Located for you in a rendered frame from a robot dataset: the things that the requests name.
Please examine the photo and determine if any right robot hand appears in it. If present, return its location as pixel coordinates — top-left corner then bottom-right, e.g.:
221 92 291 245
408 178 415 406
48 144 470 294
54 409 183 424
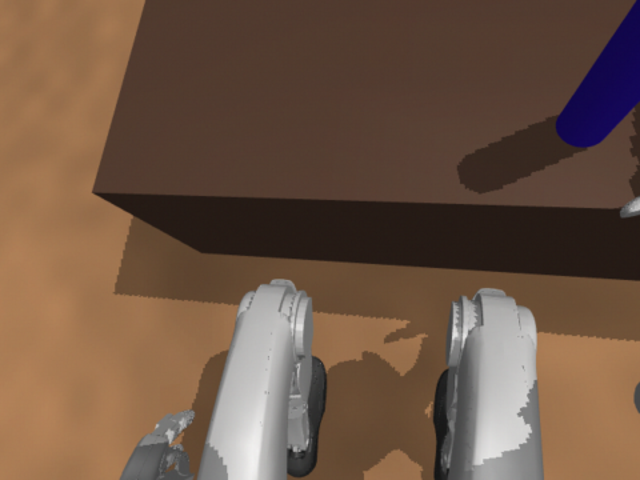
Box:
620 196 640 218

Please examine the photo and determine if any left robot foot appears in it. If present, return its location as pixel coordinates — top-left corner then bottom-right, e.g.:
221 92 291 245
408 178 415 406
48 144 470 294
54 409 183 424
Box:
287 356 327 478

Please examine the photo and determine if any left robot hand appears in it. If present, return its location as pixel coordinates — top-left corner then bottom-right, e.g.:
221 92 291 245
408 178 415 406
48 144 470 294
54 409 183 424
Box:
120 410 195 480

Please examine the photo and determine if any right robot foot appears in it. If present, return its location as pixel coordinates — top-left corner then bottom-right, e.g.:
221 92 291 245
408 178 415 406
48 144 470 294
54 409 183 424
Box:
433 368 449 480

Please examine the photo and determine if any can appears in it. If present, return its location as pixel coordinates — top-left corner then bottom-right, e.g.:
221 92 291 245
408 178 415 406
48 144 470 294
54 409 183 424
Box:
556 0 640 148

